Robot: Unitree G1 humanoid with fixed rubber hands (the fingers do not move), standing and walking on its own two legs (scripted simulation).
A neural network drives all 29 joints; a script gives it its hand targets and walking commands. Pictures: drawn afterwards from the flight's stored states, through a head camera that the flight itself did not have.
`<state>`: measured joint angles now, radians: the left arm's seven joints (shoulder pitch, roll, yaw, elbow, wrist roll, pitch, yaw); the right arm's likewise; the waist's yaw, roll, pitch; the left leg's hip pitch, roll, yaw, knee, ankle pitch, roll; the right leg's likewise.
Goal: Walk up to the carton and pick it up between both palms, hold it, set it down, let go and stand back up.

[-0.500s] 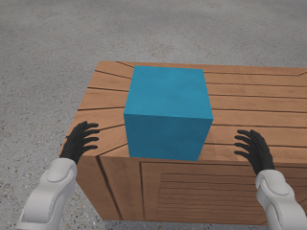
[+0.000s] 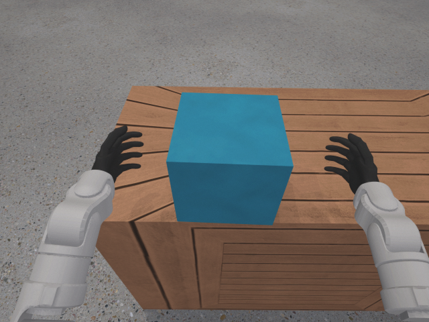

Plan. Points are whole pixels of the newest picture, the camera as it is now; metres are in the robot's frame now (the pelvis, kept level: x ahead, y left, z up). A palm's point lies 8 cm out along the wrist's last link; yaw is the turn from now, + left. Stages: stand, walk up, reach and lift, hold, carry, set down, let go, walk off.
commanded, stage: reach and lift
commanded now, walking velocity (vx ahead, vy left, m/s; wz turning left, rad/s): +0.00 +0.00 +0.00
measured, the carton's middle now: (227, 158) +0.43 -0.04 +0.07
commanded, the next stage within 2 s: none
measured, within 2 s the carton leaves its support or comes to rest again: neither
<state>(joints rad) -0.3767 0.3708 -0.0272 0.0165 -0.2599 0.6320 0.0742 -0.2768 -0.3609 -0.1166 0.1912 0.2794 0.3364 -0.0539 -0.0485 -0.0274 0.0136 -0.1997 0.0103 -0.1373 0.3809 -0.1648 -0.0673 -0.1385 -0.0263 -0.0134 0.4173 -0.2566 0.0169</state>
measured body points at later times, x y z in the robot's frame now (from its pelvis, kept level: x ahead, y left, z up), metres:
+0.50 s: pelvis +0.00 +0.00 +0.00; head -0.01 +0.01 +0.45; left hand +0.42 +0.18 +0.18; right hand +0.39 -0.27 +0.16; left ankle +0.03 +0.16 -0.74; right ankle -0.02 -0.13 -0.74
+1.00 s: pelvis +0.00 +0.00 +0.00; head -0.01 +0.01 +0.45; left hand +0.45 +0.18 +0.17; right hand +0.41 -0.26 +0.16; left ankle +0.03 +0.16 -0.74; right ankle -0.02 -0.13 -0.74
